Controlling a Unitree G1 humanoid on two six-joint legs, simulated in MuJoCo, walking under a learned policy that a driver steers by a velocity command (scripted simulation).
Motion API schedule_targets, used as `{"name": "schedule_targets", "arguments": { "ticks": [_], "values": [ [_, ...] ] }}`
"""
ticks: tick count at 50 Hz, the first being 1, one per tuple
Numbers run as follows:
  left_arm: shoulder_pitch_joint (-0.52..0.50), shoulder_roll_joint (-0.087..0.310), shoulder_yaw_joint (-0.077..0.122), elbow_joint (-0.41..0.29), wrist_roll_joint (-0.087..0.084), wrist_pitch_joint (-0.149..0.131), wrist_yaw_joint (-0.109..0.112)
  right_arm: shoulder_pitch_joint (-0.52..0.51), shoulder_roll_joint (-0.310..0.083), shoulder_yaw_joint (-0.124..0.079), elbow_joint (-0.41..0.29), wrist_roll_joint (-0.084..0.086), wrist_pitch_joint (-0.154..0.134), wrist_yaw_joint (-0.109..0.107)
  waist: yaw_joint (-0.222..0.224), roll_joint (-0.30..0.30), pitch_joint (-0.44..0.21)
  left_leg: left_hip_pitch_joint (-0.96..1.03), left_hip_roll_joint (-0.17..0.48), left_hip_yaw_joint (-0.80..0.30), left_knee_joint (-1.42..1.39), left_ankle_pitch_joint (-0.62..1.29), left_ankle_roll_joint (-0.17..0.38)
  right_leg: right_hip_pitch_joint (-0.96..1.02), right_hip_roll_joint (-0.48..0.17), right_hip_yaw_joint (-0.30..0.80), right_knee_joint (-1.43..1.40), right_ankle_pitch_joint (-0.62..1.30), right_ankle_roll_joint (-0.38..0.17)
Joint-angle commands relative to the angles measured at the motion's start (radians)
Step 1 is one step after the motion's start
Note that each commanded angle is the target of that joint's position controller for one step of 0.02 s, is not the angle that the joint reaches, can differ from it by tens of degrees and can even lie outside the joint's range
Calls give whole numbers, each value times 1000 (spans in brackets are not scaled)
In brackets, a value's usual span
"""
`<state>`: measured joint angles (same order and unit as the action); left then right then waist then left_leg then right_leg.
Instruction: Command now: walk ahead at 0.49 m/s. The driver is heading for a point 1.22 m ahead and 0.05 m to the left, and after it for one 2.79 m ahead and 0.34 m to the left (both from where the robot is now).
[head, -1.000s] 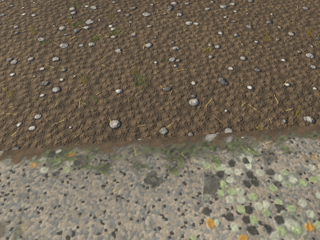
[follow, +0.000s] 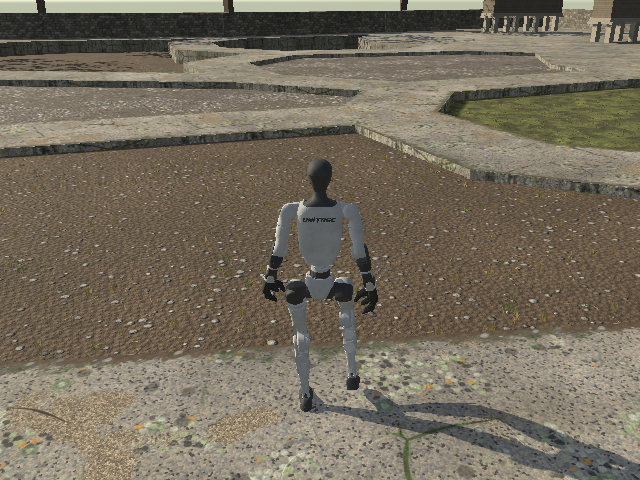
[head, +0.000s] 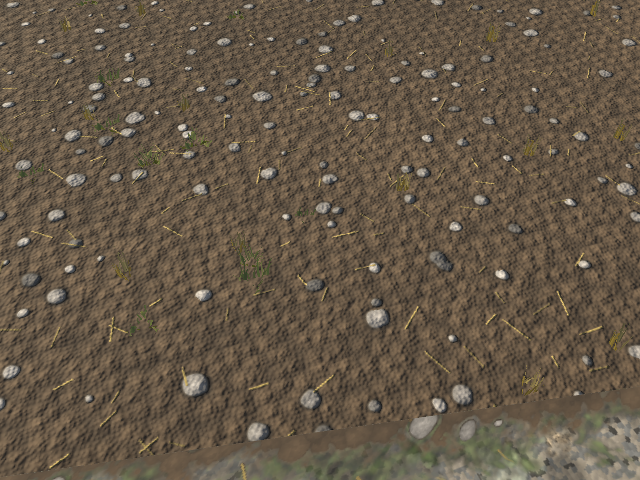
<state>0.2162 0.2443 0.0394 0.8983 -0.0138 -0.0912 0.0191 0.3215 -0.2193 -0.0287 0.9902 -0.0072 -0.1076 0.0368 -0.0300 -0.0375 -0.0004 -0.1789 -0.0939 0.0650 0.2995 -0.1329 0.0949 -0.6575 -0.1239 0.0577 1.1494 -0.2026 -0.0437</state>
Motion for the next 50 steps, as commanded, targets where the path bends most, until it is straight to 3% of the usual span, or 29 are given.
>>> {"name": "schedule_targets", "arguments": {
  "ticks": [1, 6, 11, 13, 14, 15, 16, 17, 18, 19, 20, 22, 24, 26, 29, 32, 33, 36, 39, 41, 42, 43, 44, 45, 46, 47, 48, 49, 50],
  "values": [
    [33, 46, 15, -43, 12, 3, 8, -30, -127, -20, -51, 0, -17, -21, 45, 77, 58, -92, 281, -216, -206, 87, 170, -37, -43, 2, -136, 157, 26],
    [-157, 26, 6, -93, 3, -6, -12, 79, -152, -24, -25, 19, 3, -37, -24, 82, 64, 24, 271, -168, -183, 93, 122, -18, 5, -39, -461, 320, 31],
    [-267, 36, 1, -144, -8, -18, -47, 140, -166, -31, 1, 27, 26, -41, -48, 89, 94, 171, 336, -189, -106, 90, 112, -16, 34, -46, -591, 202, 7],
    [-216, 65, 11, -139, -7, -25, -55, 125, -178, -37, 1, 28, 37, -43, -10, 110, 68, 199, 349, -193, -39, 184, 92, 82, 60, -62, -636, 126, -19],
    [-135, 91, 26, -119, -6, -28, -55, 103, -184, -38, -5, 27, 42, -44, 39, 118, 22, 192, 329, -171, 53, 346, 74, 206, 94, -92, -655, 106, -38],
    [40, 138, 53, -65, -6, -31, -51, 91, -160, -29, -10, 21, 47, -43, 117, 102, -77, 141, 269, -122, 255, 463, 46, 425, 111, -99, -657, 111, -68],
    [246, 232, 78, -26, 7, -29, -42, 95, -118, -10, -38, 3, 43, -42, 181, -19, -246, -65, 194, -57, 606, 242, 3, 740, -90, 133, -648, 119, -147],
    [294, 281, 85, -7, 14, -23, -49, 217, 16, 24, -40, 13, 15, -33, 114, -284, -355, -458, 15, -73, 922, -373, -53, 1039, -280, 608, -791, -76, -296],
    [273, 179, 59, -15, 6, -24, -51, 176, -97, 0, -32, 38, -9, -28, 137, -192, -322, -569, 68, -202, 1046, -410, -35, 1013, -267, 670, -851, -155, -270],
    [182, 128, 43, -31, 1, -23, -48, 78, -152, -16, -64, 54, -20, -26, 121, -134, -183, -622, 120, -180, 1057, -323, -20, 885, -237, 508, -854, -89, -223],
    [92, 105, 32, -53, 6, -22, -49, 18, -154, -19, -79, 47, -22, -33, 90, -43, -117, -575, 171, -153, 1013, -225, -23, 737, -196, 378, -876, 38, -199],
    [27, 57, 18, -53, 26, -22, -56, 13, -126, -31, -81, 25, -1, -41, 29, -31, -53, -470, 225, -148, 907, -121, -30, 557, -117, 218, -931, 186, -170],
    [62, 55, 19, -26, 24, -27, -57, 46, -87, -31, -73, 26, 24, -45, 9, -34, -40, -428, 231, -134, 850, -100, -43, 509, -94, 154, -963, 271, -182],
    [94, 89, 27, -6, 25, -29, -46, -6, -88, -35, -95, 23, 36, -50, 7, -21, -5, -478, 237, -130, 766, -43, -57, 498, -94, 119, -990, 307, -189],
    [129, 111, 33, 10, 20, -19, -27, -145, -86, -38, -144, 10, 33, -47, 33, -5, 28, -546, 238, -131, 567, 107, -68, 525, -86, 81, -1007, 329, -172],
    [147, 129, 36, 22, 15, -16, -20, -238, -65, -31, -170, 13, 25, -37, 53, -28, 35, -415, 190, -82, 387, 252, -70, 463, -27, -11, -1020, 317, -147],
    [172, 145, 41, 32, 30, -24, -19, -196, -85, -42, -144, 12, 22, -30, 43, -29, -7, -355, 188, -86, 490, 336, -72, 468, -54, -6, -995, 337, -160],
    [199, 101, 33, 54, 15, -20, -21, -261, -100, -45, -165, 14, 18, -18, 60, -22, 54, -490, 208, -100, 477, 239, -48, 585, -90, 10, -951, 328, -168],
    [237, 117, 41, 64, 16, 0, -16, -341, -97, -42, -202, 16, -1, 7, 81, -19, 78, -553, 195, -73, 437, 83, -24, 698, -136, 42, -864, 382, -172],
    [181, 131, 43, 46, 10, 10, -14, -244, -116, -52, -179, 25, -10, 18, 17, -42, 41, -372, 156, -39, 378, 1, 5, 647, -129, 21, -765, 543, -153],
    [136, 131, 41, 31, 0, 11, -15, -91, -149, -70, -128, 24, -15, 21, -55, -50, -29, -147, 106, 1, 342, 31, 22, 570, -89, -9, -621, 671, -138],
    [96, 120, 35, 14, -9, 6, -16, 93, -198, -94, -64, 18, -21, 21, -140, -3, -106, 82, 105, -8, 281, 104, 53, 455, -16, -50, -379, 665, -109],
    [202, 49, 14, -1, 1, -8, -20, 183, -318, -120, -56, 18, -19, 11, -109, 225, -215, 354, 369, -390, 192, 26, 198, 167, 121, -104, 46, 183, -39],
    [273, -3, -1, 13, -1, -41, -31, 176, -258, -92, -74, 26, -17, 18, -65, 359, -288, 473, 484, -742, 52, 29, 301, -67, 212, 19, 237, -368, -40],
    [159, 89, 23, -22, -33, -54, -34, 142, -174, -71, -68, 39, -17, 21, -80, 282, -176, 380, 470, -696, -3, -17, 272, -175, 153, 72, 279, -319, -61],
    [66, 122, 33, -62, -43, -44, -27, 47, -131, -55, -91, 32, -14, 23, -46, 178, -89, 260, 441, -563, 4, 25, 226, -185, 94, 46, 255, -229, -72],
    [48, 116, 38, -68, -27, -26, -20, -35, -109, -43, -111, 21, -12, 29, -5, 100, -42, 121, 420, -470, -12, 106, 205, -126, 56, 36, 195, -162, -63],
    [66, 98, 42, -67, -9, -6, -17, -73, -97, -37, -119, 15, -14, 28, 29, 96, -28, 18, 389, -399, -44, 104, 186, -45, 18, 40, 123, -117, -58],
    [74, 79, 41, -75, -11, 10, -20, -85, -94, -36, -115, 17, -11, 20, 54, 99, -10, -35, 359, -350, -81, 64, 169, -2, -1, 34, 46, -101, -50]
  ]
}}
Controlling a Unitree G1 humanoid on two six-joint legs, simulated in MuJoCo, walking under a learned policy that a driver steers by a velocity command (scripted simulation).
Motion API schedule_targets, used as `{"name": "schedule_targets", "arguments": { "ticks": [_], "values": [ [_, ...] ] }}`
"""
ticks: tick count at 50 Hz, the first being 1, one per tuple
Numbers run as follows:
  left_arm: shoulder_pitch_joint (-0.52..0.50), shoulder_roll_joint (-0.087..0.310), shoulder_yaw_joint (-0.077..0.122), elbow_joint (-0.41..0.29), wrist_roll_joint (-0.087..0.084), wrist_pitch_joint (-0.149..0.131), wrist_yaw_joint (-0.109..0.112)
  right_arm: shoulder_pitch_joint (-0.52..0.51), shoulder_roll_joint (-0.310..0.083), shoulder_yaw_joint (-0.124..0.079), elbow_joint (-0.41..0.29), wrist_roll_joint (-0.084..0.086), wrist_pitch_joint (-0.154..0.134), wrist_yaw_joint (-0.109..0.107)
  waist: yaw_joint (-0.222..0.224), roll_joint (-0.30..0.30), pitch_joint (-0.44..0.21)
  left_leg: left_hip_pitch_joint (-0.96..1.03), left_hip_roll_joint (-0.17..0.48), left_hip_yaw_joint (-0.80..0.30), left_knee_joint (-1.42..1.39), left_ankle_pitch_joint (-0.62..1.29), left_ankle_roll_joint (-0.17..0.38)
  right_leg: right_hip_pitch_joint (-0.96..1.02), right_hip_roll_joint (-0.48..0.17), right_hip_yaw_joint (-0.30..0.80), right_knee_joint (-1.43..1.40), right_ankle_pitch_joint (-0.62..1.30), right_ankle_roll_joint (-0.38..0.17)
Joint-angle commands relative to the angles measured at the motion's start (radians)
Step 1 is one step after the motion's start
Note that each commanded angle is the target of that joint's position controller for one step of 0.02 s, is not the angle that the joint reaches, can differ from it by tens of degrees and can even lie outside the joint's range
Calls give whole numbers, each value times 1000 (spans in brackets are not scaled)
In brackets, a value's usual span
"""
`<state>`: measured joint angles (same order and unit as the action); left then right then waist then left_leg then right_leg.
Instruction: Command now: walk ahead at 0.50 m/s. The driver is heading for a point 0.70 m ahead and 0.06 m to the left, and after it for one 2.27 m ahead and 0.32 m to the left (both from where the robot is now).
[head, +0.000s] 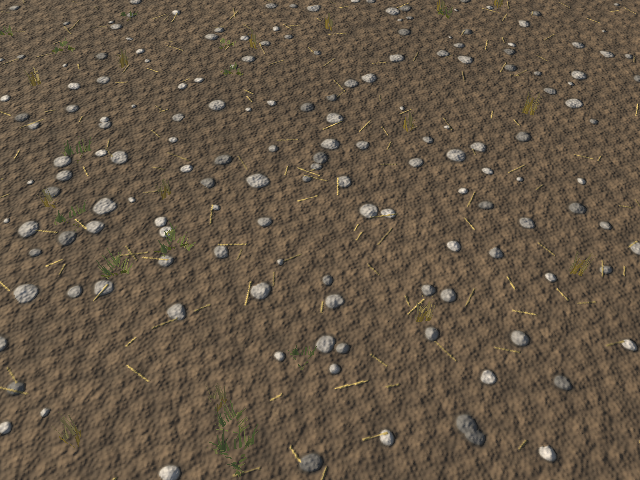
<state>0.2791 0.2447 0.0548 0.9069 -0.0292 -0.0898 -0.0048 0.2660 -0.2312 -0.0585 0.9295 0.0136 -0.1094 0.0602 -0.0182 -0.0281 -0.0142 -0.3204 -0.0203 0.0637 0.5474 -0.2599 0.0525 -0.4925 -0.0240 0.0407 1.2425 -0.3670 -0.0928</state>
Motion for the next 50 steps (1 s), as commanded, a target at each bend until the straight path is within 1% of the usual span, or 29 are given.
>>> {"name": "schedule_targets", "arguments": {
  "ticks": [1, 3, 4, 5, 7, 9, 12, 15, 18, 20, 21, 22, 23, 24, 25, 26, 27, 29, 30, 32, 35, 41, 44, 45, 46, 47, 48, 49, 50],
  "values": [
    [-18, 64, 23, -98, 5, 16, 4, -21, -101, -10, -47, -3, -8, -15, 48, 79, 25, 83, 269, -310, -361, 197, 198, -155, -106, 37, -129, 94, 4],
    [-55, 51, 21, -103, 24, 14, 0, 45, -151, -28, -21, -25, -11, -42, 33, 39, 12, 120, 260, -249, -345, 326, 202, -172, -104, 13, -210, 258, 27],
    [-69, 51, 22, -108, 24, 11, -2, 66, -154, -30, -14, -18, -14, -53, 30, 41, 8, 146, 255, -224, -341, 360, 194, -197, -102, 12, -266, 321, 33],
    [-133, 68, 32, -130, 11, -2, -8, 106, -133, -23, 1, -4, -21, -66, 17, 58, 34, 196, 223, -198, -334, 279, 161, -258, -103, 39, -381, 434, 30],
    [-219, 52, 24, -158, 24, -17, -21, 113, -135, -22, 6, 10, -21, -85, -1, 85, 59, 133, 170, -131, -324, 178, 133, -187, -74, 5, -591, 640, 32],
    [-269, 30, 17, -164, 30, -23, -43, 131, -132, -23, 5, 10, -13, -85, -36, 82, 51, 37, 155, -101, -291, 86, 122, -16, -25, -46, -700, 804, 28],
    [-331, 41, 11, -188, 17, -15, -67, 167, -111, -21, 21, 15, -4, -79, -56, 95, 87, 70, 189, -129, -168, -7, 120, -28, -38, -15, -754, 793, 2],
    [-388, 43, -3, -201, 7, -13, -89, 220, -109, -21, 24, 9, 16, -90, -92, 81, 113, 220, 237, -194, -9, -46, 109, -151, -72, 20, -820, 715, 1],
    [-339, 54, -7, -171, 5, -15, -94, 232, -126, -26, 21, 7, 39, -96, -79, 51, 104, 269, 236, -222, 162, 46, 93, -80, -95, 18, -916, 660, 1],
    [-33, 104, 22, -63, 24, -20, -78, 223, -120, -24, 27, 1, 41, -77, 62, -17, -41, 94, 140, -146, 516, 154, 75, 362, -46, -61, -899, 687, -29],
    [111, 152, 34, -18, 34, -17, -71, 255, -66, -16, 20, -6, 27, -67, 103, -144, -147, -202, 45, -118, 892, -288, 22, 693, -166, 46, -719, 992, -79],
    [183, 188, 38, -16, 41, -10, -62, 366, -30, 3, 27, 20, 4, -54, 91, -306, -293, -484, 12, -194, 1151, -497, -4, 989, -315, 183, -514, 1195, -137],
    [264, 264, 73, 13, 4, 9, -56, 337, -80, 7, -31, 57, -21, -50, 136, -339, -415, -632, 22, -239, 1204, -434, -14, 1040, -433, 458, -664, 649, -255],
    [169, 186, 52, -36, 31, 14, -34, 171, -147, -22, -52, 76, -34, -64, 144, -129, -288, -669, 66, -256, 1028, -201, -9, 864, -405, 397, -799, 360, -236],
    [51, 163, 41, -51, 52, 9, -22, 90, -144, -23, -81, 62, -22, -85, 89, -51, -205, -639, 93, -195, 990, -82, -20, 673, -415, 452, -909, 180, -228],
    [-14, 130, 27, -59, 53, -10, -22, 97, -128, -20, -73, 37, -1, -99, 47, -16, -162, -586, 132, -199, 999, -41, -35, 535, -435, 504, -921, 239, -237],
    [-81, 91, 15, -54, 47, -19, -26, 116, -95, -22, -57, 13, 26, -100, -8, 22, -58, -500, 150, -232, 864, 17, -56, 341, -367, 359, -947, 389, -198],
    [-93, 76, 15, -37, 51, -29, -24, 126, -40, -20, -56, 7, 51, -98, -34, -50, 6, -395, 164, -222, 709, 31, -69, 204, -280, 170, -1007, 454, -140],
    [-67, 86, 21, -22, 52, -34, -15, 101, -47, -25, -71, 3, 53, -94, -25, -61, 10, -400, 163, -221, 657, 74, -67, 224, -265, 121, -1015, 552, -127],
    [-39, 94, 27, -4, 53, -33, 3, 56, -57, -33, -91, 3, 51, -85, -17, -49, 5, -415, 145, -226, 527, 172, -51, 283, -242, 25, -1025, 655, -109],
    [-11, 100, 32, 11, 39, -23, 24, -57, -27, -23, -127, 4, 48, -64, 16, -20, 18, -411, 115, -178, 314, 316, -15, 367, -214, -79, -1047, 666, -62],
    [85, 130, 42, 50, 23, 11, 37, -266, -11, -12, -230, 3, 59, -24, 81, -3, 90, -472, 91, -65, 144, 265, 21, 569, -264, -162, -1018, 648, -42],
    [37, 175, 52, 30, 19, 31, 44, -259, -42, -24, -265, 1, 60, -4, 36, -48, 60, -324, 20, 29, 105, 119, 60, 582, -261, -224, -876, 1023, -8],
    [18, 193, 56, 19, 19, 40, 50, -190, -71, -38, -256, -3, 59, -2, -5, -72, 15, -209, -26, 61, 100, 88, 75, 566, -249, -236, -755, 1197, 7],
    [-9, 202, 56, 8, 16, 45, 53, -41, -117, -62, -220, -3, 55, -3, -84, -63, -59, -3, -64, 63, 17, 174, 102, 509, -216, -250, -561, 1218, 34],
    [-20, 202, 54, -14, 22, 36, 53, 99, -208, -96, -190, -9, 57, -24, -150, 15, -144, 298, 10, -87, -37, 441, 155, 290, -154, -255, -260, 917, 95],
    [82, 63, 15, -47, 83, 8, 29, 79, -318, -103, -197, -14, 59, -43, -20, 294, -248, 647, 284, -493, 50, 962, 304, -110, 38, -190, 115, -262, 153],
    [84, 115, 12, -61, 41, -27, 6, 135, -298, -91, -230, -24, 56, -39, -68, 202, -482, 753, 400, -762, -60, 838, 427, -197, 73, 49, 256, -336, 145],
    [-39, 151, 27, -89, 1, -35, 4, 84, -242, -79, -243, -27, 56, -39, -89, 111, -370, 655, 347, -629, -93, 819, 372, -253, 24, 73, 229, -240, 128]
  ]
}}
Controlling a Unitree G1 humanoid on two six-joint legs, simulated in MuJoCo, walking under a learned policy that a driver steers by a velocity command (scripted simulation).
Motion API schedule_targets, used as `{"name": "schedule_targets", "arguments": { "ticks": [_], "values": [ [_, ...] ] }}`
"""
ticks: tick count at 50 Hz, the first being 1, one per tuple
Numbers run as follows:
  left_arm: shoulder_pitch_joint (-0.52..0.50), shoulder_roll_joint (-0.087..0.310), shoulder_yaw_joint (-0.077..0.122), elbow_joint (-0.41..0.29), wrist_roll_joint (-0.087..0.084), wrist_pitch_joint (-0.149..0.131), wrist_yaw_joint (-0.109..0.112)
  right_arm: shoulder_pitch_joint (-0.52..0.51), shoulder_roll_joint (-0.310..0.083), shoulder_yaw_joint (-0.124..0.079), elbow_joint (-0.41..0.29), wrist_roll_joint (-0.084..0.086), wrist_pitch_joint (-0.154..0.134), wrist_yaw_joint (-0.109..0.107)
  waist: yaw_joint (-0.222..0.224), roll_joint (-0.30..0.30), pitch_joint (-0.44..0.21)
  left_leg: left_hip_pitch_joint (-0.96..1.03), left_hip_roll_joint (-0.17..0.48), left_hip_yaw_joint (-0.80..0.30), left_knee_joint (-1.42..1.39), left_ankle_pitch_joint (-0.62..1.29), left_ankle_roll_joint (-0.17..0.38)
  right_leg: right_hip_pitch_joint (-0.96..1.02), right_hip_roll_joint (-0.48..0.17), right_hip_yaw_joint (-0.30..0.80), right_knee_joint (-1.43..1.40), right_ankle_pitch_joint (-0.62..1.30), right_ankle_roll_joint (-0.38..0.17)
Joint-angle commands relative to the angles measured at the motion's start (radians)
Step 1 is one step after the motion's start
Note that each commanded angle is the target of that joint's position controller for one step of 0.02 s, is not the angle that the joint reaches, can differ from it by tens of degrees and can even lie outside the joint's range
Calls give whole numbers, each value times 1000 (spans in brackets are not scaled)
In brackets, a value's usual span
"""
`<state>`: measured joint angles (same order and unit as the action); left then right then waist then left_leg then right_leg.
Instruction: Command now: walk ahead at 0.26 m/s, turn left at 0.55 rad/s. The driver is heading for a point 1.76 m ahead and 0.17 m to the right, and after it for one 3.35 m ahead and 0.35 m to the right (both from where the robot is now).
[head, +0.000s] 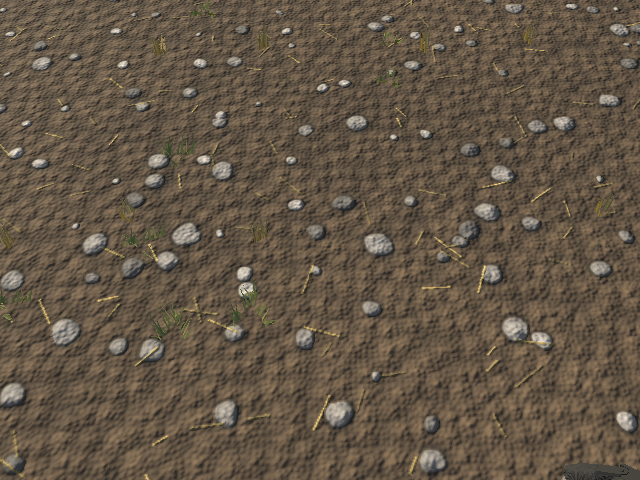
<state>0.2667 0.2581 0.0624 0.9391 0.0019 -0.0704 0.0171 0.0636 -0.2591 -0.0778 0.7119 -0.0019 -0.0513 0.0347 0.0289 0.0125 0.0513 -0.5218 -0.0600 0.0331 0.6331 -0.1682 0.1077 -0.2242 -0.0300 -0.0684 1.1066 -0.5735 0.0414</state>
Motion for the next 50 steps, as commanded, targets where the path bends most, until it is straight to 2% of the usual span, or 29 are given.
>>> {"name": "schedule_targets", "arguments": {
  "ticks": [1, 2, 4, 5, 7, 10, 13, 15, 17, 20, 23, 24, 25, 26, 27, 28, 29, 31, 33, 36, 40, 43, 44, 45, 46, 47, 48, 49, 50],
  "values": [
    [-71, 129, 17, -137, -28, -50, -9, 199, -173, -51, -33, 12, -3, -15, -97, -4, -284, 691, 332, -478, -203, 674, 263, -541, -7, 159, 269, 57, -10],
    [-76, 132, 22, -125, -7, -35, 4, 133, -145, -41, -51, 23, 0, -18, -57, -59, -206, 528, 295, -418, -240, 643, 230, -488, -36, 148, 211, 101, 0],
    [-46, 142, 36, -141, 7, 6, 17, 86, -136, -37, -69, 6, 4, -19, 3, -28, -170, 327, 253, -365, -283, 646, 206, -354, -54, 154, 120, 146, 5],
    [-35, 123, 35, -147, 9, 18, 21, 83, -144, -39, -71, 1, 4, -20, 16, -7, -172, 282, 236, -336, -286, 682, 200, -328, -44, 143, 78, 164, 12],
    [-51, 101, 31, -165, 14, 27, 28, 107, -166, -46, -71, 2, 6, -34, 14, 27, -190, 264, 209, -302, -278, 731, 188, -331, -21, 137, -8, 227, 26],
    [-114, 98, 28, -194, 15, 40, 32, 126, -179, -49, -75, 16, 31, -57, -5, 49, -213, 288, 186, -319, -259, 612, 146, -362, -3, 152, -122, 319, 46],
    [-160, 94, 23, -207, 6, 49, 25, 125, -154, -37, -79, 13, 51, -73, -28, 76, -208, 317, 182, -329, -258, 431, 99, -368, -10, 161, -234, 403, 48],
    [-185, 86, 16, -212, 5, 50, 18, 128, -121, -22, -70, -1, 51, -74, -44, 92, -196, 316, 193, -326, -260, 394, 94, -328, -29, 161, -300, 431, 44],
    [-191, 74, 8, -207, -1, 43, 5, 143, -86, -4, -46, -14, 41, -63, -55, 100, -185, 284, 201, -324, -292, 197, 101, -236, -41, 151, -387, 445, 26],
    [-239, 111, 12, -236, -13, 20, -9, 182, -142, -12, -26, -18, 21, -43, -92, 118, -99, 304, 242, -400, -319, -85, 121, -244, -8, 108, -464, 302, -32],
    [-171, 108, 9, -219, -10, -12, -24, 182, -146, -7, -20, -4, 7, -47, -52, 101, -103, 350, 226, -397, -249, -58, 91, -132, 17, 88, -622, 344, -96],
    [-107, 123, 13, -199, -5, -20, -26, 168, -127, 0, -29, -8, -2, -49, -31, 79, -138, 327, 196, -359, -183, -1, 71, -46, -10, 135, -608, 408, -126],
    [-66, 180, 29, -183, -7, -23, -27, 180, -105, 5, -51, -13, -18, -46, -52, -43, -169, 222, 99, -246, -76, 4, 29, 84, -70, 240, -608, 493, -186],
    [30, 199, 46, -153, -24, -19, -31, 124, -89, 6, -74, -13, -35, -45, -16, -197, -176, 75, -10, -77, 91, -91, -41, 187, -146, 421, -694, 414, -277],
    [115, 197, 48, -146, -31, -15, -33, 61, -115, 0, -95, -1, -49, -44, 39, -266, -121, -143, -32, -45, 232, -276, -82, 290, -264, 659, -791, 350, -372],
    [164, 188, 45, -140, -22, -19, -34, 1, -125, -3, -117, 16, -56, -41, 73, -234, -76, -298, -7, -104, 374, -436, -91, 344, -313, 761, -830, 329, -396],
    [152, 179, 43, -150, -18, -24, -32, -2, -110, 0, -119, 21, -62, -33, 57, -170, -60, -343, 27, -133, 427, -397, -88, 352, -295, 726, -823, 317, -374],
    [110, 159, 40, -172, -24, -18, -19, -21, -97, 1, -122, 10, -71, -21, 34, -107, -53, -336, 71, -124, 361, -268, -87, 314, -240, 607, -830, 416, -321],
    [81, 148, 36, -190, -28, 3, -7, -40, -79, 3, -125, 2, -76, -12, 19, -114, -60, -214, 62, -83, 213, -190, -111, 220, -168, 499, -848, 500, -286],
    [71, 185, 50, -215, -29, 23, 6, -83, -33, 18, -129, 5, -73, -3, 24, -143, -60, -9, 15, -37, 28, -47, -136, 58, -99, 403, -851, 509, -259],
    [101, 191, 57, -229, -34, 33, 6, -80, -86, -1, -133, 24, -71, -7, 13, -163, -54, 169, 3, -65, -109, 72, -142, -26, -107, 461, -830, 403, -227],
    [79, 147, 47, -252, -31, 28, 3, 52, -129, -29, -103, 22, -74, -23, -66, -155, -90, 387, 41, -80, -176, 53, -101, -86, -61, 469, -701, 378, -168],
    [56, 96, 31, -273, -22, 21, 0, 185, -177, -45, -85, 9, -77, -33, -128, -95, -172, 566, 160, -187, -185, -6, -50, -169, -11, 408, -497, 346, -130],
    [120, 15, 6, -313, -32, 9, 3, 308, -277, -65, -65, -16, -68, -37, -128, 188, -307, 825, 403, -567, -283, -219, 80, -410, 114, 259, -150, 94, -77],
    [169, 80, 15, -316, -51, 4, 3, 316, -258, -62, -46, -11, -63, -28, -98, 314, -279, 799, 500, -845, -372, -443, 152, -573, 65, 234, 61, -19, -63],
    [121, 146, 32, -300, -49, 9, 0, 265, -179, -40, -57, -1, -63, -29, -103, 196, -156, 698, 462, -737, -384, -465, 132, -616, 12, 240, 146, 65, -64],
    [65, 153, 35, -302, -37, 16, -3, 227, -139, -28, -57, 1, -59, -30, -98, 118, -87, 604, 412, -574, -379, -335, 100, -601, -17, 211, 153, 141, -64],
    [43, 139, 35, -304, -28, 17, -6, 191, -114, -18, -52, -4, -55, -29, -79, 83, -58, 530, 366, -467, -395, -209, 83, -571, -40, 205, 125, 201, -63],
    [27, 130, 37, -311, -27, 21, -12, 170, -97, -12, -46, -10, -54, -30, -62, 95, -40, 479, 339, -387, -412, -111, 74, -545, -64, 203, 101, 236, -63]
  ]
}}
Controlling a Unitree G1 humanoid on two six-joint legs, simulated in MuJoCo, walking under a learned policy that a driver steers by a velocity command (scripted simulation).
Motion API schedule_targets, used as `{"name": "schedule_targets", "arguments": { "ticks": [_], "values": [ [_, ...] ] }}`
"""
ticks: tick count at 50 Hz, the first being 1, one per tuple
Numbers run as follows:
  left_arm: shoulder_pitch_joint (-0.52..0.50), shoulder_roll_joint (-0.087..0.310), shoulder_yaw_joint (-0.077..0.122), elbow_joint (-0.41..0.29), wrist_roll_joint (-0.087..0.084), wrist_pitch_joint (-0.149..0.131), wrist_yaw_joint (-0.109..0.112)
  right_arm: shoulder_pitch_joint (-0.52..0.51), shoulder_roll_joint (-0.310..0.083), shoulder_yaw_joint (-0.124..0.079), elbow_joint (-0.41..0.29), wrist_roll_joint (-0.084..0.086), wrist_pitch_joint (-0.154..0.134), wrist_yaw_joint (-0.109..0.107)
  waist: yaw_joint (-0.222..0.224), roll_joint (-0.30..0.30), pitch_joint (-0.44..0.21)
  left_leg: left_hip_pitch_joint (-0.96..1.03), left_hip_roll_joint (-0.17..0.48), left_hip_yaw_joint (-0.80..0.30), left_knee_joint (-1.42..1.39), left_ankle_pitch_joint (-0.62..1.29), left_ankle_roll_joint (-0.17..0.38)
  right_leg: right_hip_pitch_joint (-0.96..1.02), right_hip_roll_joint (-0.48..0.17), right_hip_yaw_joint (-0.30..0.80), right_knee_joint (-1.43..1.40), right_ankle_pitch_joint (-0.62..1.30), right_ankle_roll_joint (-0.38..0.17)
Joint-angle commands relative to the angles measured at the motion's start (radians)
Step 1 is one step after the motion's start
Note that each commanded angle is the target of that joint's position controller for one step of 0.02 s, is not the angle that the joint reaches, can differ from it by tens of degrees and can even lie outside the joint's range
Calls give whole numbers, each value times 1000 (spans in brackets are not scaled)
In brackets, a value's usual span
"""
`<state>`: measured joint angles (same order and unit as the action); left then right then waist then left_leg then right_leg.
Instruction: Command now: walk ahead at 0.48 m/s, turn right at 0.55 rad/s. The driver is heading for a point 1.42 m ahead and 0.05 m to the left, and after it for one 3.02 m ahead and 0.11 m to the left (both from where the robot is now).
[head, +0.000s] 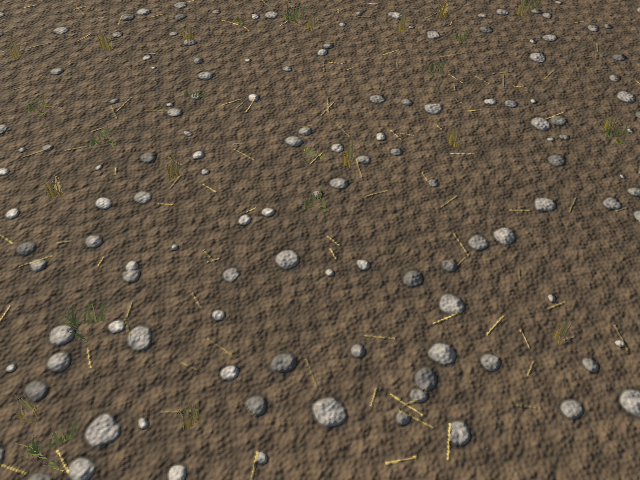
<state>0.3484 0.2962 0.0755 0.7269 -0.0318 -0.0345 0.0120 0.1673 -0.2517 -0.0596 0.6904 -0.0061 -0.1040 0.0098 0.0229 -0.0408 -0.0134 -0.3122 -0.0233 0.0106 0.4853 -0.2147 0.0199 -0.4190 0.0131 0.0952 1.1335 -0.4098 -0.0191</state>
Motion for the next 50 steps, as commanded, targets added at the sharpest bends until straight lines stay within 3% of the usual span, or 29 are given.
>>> {"name": "schedule_targets", "arguments": {
  "ticks": [1, 5, 8, 11, 14, 16, 17, 18, 19, 20, 21, 22, 23, 24, 25, 27, 30, 36, 41, 44, 45, 46, 47, 48, 49, 50],
  "values": [
    [-58, 79, 23, -103, 2, -9, -12, 56, -102, -29, -18, -7, -3, -5, -46, 160, 32, 232, 284, -298, -284, -6, 155, -323, -120, 29, 56, 95, -1],
    [-131, 41, 8, -142, 12, 2, -21, 73, -141, -43, 22, -1, -14, -8, -44, 119, 48, 223, 293, -153, -330, 174, 180, -357, -131, 8, -55, 187, 29],
    [-193, 29, -3, -159, 11, -3, -36, 71, -166, -47, 43, 1, -7, -13, -59, 112, 52, 234, 274, -35, -330, 249, 160, -326, -130, -23, -217, 334, 34],
    [-288, 21, -11, -188, 10, -9, -54, 102, -193, -51, 68, 11, 3, -16, -93, 102, 74, 249, 270, 47, -321, 258, 133, -269, -112, -77, -371, 418, 16],
    [-348, 26, -12, -223, 6, -9, -67, 149, -220, -57, 98, 30, 15, -11, -102, 100, 98, 305, 301, 72, -300, 313, 120, -228, -89, -107, -463, 353, -24],
    [-326, 48, -1, -232, 14, -10, -67, 167, -245, -61, 115, 40, 25, -9, -65, 116, 72, 342, 315, 87, -212, 587, 115, -123, -34, -145, -510, 248, -67],
    [-240, 78, 17, -215, 19, -9, -64, 164, -258, -61, 123, 45, 32, -10, -2, 123, 21, 343, 303, 107, -94, 751, 102, 9, 4, -167, -555, 236, -92],
    [-80, 125, 45, -169, 19, -8, -54, 168, -242, -50, 130, 44, 37, -13, 85, 107, -65, 268, 269, 141, 94, 811, 80, 254, 42, -185, -610, 302, -120],
    [86, 204, 71, -138, 25, 0, -35, 176, -188, -23, 112, 19, 31, -13, 151, 17, -189, 22, 223, 147, 402, 495, 40, 584, -114, 11, -566, 370, -170],
    [88, 295, 72, -137, 34, -7, -29, 304, -57, 23, 89, 11, 12, 4, 48, -234, -358, -329, 36, 48, 777, -365, -14, 854, -419, 543, -678, 216, -346],
    [122, 198, 50, -144, 37, -17, -35, 201, -177, -8, 107, 49, -5, 10, 134, -84, -407, -383, 40, -133, 881, -378, -3, 806, -426, 622, -777, 152, -325],
    [69, 171, 36, -126, 41, -26, -38, 100, -205, -19, 62, 75, -8, 11, 118, -79, -226, -457, 76, -114, 887, -302, 4, 677, -390, 435, -793, 228, -274],
    [2, 141, 26, -118, 34, -32, -38, 74, -183, -13, 58, 61, -7, 4, 71, -35, -139, -436, 126, -99, 815, -210, 4, 535, -346, 309, -808, 303, -240],
    [-56, 102, 16, -116, 35, -37, -40, 71, -179, -17, 65, 39, 2, 0, 33, -38, -78, -394, 153, -93, 760, -153, -3, 419, -306, 213, -837, 355, -220],
    [-92, 78, 10, -118, 41, -47, -40, 116, -171, -20, 82, 38, 19, 0, -6, -57, -62, -322, 175, -106, 736, -100, -8, 337, -282, 146, -879, 368, -207],
    [-116, 66, 12, -100, 43, -70, -40, 155, -128, -16, 102, 42, 49, -4, -36, -44, -41, -275, 176, -107, 708, -48, -21, 267, -274, 75, -951, 381, -211],
    [-110, 77, 20, -62, 53, -85, -27, 99, -105, -16, 87, 38, 66, -10, -37, -16, 24, -356, 167, -138, 618, 60, -39, 260, -267, -41, -998, 455, -196],
    [-74, 107, 30, -15, 45, -76, -6, -55, -71, -3, 43, 27, 54, 20, 16, 1, 87, -377, 138, -70, 299, 313, -28, 336, -249, -213, -1026, 482, -150],
    [-10, 140, 45, 33, 23, -43, 1, -176, -67, 5, -33, 27, 53, 50, 56, 6, 127, -433, 118, 3, 169, 200, 21, 512, -303, -264, -953, 596, -134],
    [-39, 183, 56, 31, 14, -19, 12, -116, -108, -16, -52, 30, 59, 59, -5, -48, 45, -278, 31, 92, 160, 46, 78, 558, -303, -302, -771, 1055, -100],
    [-53, 194, 57, 28, 11, -10, 16, -18, -141, -36, -34, 33, 62, 56, -63, -59, -14, -149, -12, 115, 153, 12, 104, 542, -290, -315, -628, 1174, -84],
    [-71, 189, 52, 23, 5, -7, 20, 140, -195, -67, 3, 34, 64, 44, -153, -37, -97, 90, -53, 109, 80, 73, 143, 447, -250, -338, -413, 1132, -50],
    [-49, 141, 32, 4, 29, -18, 23, 276, -291, -99, 29, 34, 76, 21, -195, 97, -187, 393, 89, -136, 58, 115, 206, 186, -195, -336, -94, 732, 0],
    [12, 18, -6, -50, 42, -51, 10, 212, -362, -105, -2, 36, 67, 18, -72, 324, -282, 677, 328, -741, -86, -44, 416, -242, 47, -196, 270, -147, 67],
    [-79, 102, 3, -62, 11, -93, -8, 236, -281, -79, -18, 27, 55, 26, -148, 183, -356, 713, 355, -831, -187, -107, 405, -347, 12, 21, 322, -155, 39],
    [-154, 122, 6, -88, -20, -109, -16, 215, -226, -66, -12, 22, 45, 26, -147, 138, -226, 620, 325, -677, -188, -64, 359, -396, -32, 14, 280, -84, 15]
  ]
}}
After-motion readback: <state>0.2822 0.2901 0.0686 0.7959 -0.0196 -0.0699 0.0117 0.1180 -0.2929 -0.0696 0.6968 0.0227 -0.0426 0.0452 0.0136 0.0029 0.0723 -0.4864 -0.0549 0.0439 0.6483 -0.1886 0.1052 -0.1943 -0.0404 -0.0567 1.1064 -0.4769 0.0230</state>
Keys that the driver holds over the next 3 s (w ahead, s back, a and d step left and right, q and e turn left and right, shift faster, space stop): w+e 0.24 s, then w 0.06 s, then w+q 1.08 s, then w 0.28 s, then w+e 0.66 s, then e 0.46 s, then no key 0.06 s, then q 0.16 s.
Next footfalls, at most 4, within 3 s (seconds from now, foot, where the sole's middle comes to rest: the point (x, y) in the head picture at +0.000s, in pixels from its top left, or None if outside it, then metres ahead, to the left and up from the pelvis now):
0.38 right None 0.33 -0.20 -0.77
0.92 left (328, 412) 0.65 0.01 -0.77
1.42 right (386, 297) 0.96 -0.13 -0.77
1.90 left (259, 256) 1.08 0.20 -0.77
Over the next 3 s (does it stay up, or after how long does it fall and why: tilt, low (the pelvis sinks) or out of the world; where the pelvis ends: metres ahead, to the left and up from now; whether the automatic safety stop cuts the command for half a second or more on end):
stays up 1.41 0.10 0.00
